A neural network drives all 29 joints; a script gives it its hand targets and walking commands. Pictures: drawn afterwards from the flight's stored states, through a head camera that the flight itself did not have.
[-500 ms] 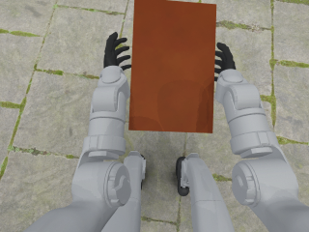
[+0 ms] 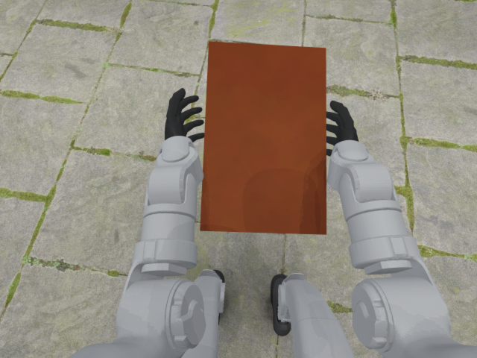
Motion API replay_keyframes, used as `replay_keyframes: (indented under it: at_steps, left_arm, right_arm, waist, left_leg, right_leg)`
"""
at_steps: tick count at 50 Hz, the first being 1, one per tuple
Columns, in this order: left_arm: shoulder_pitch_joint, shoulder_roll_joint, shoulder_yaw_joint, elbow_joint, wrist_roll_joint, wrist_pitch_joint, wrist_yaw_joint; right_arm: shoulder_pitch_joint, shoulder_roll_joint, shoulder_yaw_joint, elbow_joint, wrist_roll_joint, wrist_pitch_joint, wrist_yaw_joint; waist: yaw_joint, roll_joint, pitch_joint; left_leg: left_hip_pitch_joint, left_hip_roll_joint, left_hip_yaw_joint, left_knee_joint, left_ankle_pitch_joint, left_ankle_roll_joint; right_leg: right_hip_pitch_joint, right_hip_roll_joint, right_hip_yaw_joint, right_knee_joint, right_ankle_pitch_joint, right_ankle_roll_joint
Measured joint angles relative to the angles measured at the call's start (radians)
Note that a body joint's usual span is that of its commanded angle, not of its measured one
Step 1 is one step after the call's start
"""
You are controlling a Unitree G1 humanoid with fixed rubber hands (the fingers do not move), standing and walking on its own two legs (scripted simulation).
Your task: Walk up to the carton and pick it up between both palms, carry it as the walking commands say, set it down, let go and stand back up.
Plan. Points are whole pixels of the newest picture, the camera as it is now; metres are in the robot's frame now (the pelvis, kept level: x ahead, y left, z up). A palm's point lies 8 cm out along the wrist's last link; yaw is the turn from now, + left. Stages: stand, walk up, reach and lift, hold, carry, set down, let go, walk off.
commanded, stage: reach and lift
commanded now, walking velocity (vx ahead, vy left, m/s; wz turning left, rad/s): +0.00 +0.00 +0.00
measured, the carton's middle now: (258, 150) +0.45 +0.01 -0.05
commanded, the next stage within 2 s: hold in 1.26 s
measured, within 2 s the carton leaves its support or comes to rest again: neither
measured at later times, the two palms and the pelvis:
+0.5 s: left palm (160, 119) +0.41 +0.14 +0.11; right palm (361, 126) +0.41 -0.12 +0.10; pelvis +0.06 +0.00 +0.02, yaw +1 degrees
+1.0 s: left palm (175, 114) +0.42 +0.13 +0.10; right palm (364, 128) +0.42 -0.13 +0.08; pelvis +0.09 +0.00 +0.03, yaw +1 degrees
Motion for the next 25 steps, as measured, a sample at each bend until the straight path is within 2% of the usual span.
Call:
replay_keyframes:
  at_steps: [8, 12, 15, 18, 22, 25]
  left_arm:
    - [0.027, -0.009, 0.015, 0.012, 0.045, 0.070, 0.004]
    - [0.088, -0.030, 0.054, 0.106, 0.096, 0.083, -0.006]
    - [0.114, -0.049, 0.111, 0.207, 0.155, 0.094, -0.014]
    - [0.116, -0.063, 0.157, 0.255, 0.199, 0.106, -0.018]
    - [0.124, -0.078, 0.186, 0.281, 0.235, 0.110, -0.025]
    - [0.147, -0.087, 0.186, 0.284, 0.237, 0.113, -0.026]
  right_arm:
    - [0.009, 0.031, -0.029, 0.081, -0.022, 0.017, 0.008]
    - [0.058, 0.062, -0.059, 0.189, -0.072, 0.031, 0.020]
    - [0.077, 0.080, -0.106, 0.303, -0.139, 0.040, 0.045]
    - [0.078, 0.086, -0.151, 0.364, -0.209, 0.045, 0.086]
    - [0.091, 0.086, -0.191, 0.383, -0.262, 0.048, 0.138]
    - [0.124, 0.088, -0.198, 0.379, -0.270, 0.048, 0.155]
  waist:
    - [0.000, 0.000, -0.154]
    - [0.000, 0.000, -0.363]
    - [0.000, 0.000, -0.513]
    - [0.000, 0.000, -0.568]
    - [0.000, 0.000, -0.576]
    - [0.000, -0.002, -0.575]
  left_leg:
    - [0.011, 0.000, 0.000, -0.041, 0.006, 0.004]
    - [0.013, 0.000, 0.000, -0.083, 0.004, 0.004]
    - [0.029, 0.000, 0.000, -0.112, -0.009, 0.010]
    - [0.061, 0.000, 0.000, -0.117, -0.023, 0.012]
    - [0.086, -0.004, 0.000, -0.117, -0.034, 0.012]
    - [0.086, -0.012, 0.000, -0.117, -0.036, 0.012]
  right_leg:
    - [0.009, 0.000, 0.001, -0.036, 0.006, 0.000]
    - [0.009, -0.002, 0.001, -0.072, -0.010, 0.000]
    - [0.021, -0.002, 0.001, -0.084, -0.072, 0.000]
    - [0.054, -0.002, 0.001, -0.089, -0.093, 0.000]
    - [0.081, -0.006, 0.001, -0.092, -0.099, 0.000]
    - [0.084, -0.014, 0.001, -0.101, -0.072, 0.000]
